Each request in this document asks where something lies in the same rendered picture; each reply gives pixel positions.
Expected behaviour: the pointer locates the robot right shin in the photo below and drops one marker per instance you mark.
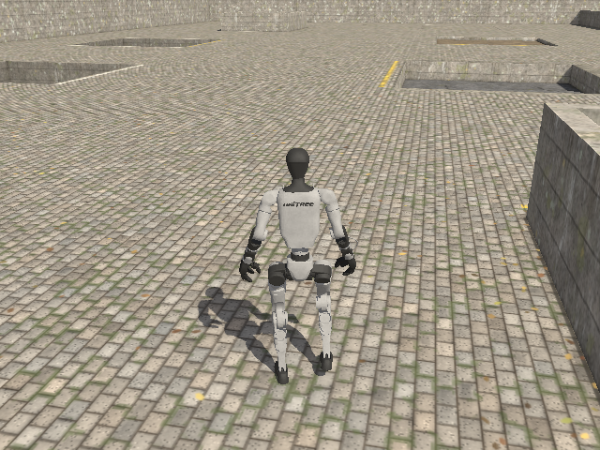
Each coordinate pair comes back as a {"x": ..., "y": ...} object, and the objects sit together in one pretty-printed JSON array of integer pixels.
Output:
[{"x": 325, "y": 325}]

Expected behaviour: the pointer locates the robot right hand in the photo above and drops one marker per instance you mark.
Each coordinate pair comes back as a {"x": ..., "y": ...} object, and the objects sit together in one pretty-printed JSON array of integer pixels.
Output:
[{"x": 342, "y": 262}]

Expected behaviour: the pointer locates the left robot thigh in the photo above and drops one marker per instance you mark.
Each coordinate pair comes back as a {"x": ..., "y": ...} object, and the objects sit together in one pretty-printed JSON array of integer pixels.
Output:
[{"x": 277, "y": 276}]

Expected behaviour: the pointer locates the left robot forearm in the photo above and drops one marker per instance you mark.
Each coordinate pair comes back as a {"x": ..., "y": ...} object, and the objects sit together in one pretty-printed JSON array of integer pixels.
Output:
[{"x": 251, "y": 249}]

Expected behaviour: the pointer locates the robot left hand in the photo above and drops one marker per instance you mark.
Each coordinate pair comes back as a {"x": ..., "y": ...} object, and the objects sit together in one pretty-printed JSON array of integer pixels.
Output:
[{"x": 244, "y": 268}]

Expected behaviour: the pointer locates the right robot upper arm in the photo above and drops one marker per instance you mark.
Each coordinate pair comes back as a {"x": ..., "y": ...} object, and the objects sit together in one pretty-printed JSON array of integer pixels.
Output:
[{"x": 327, "y": 196}]

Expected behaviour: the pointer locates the left robot upper arm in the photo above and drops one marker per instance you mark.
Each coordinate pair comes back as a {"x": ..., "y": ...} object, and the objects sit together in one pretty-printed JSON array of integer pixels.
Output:
[{"x": 269, "y": 198}]

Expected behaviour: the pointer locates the right robot forearm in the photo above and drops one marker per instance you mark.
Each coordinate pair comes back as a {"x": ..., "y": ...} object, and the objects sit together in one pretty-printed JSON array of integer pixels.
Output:
[{"x": 345, "y": 246}]

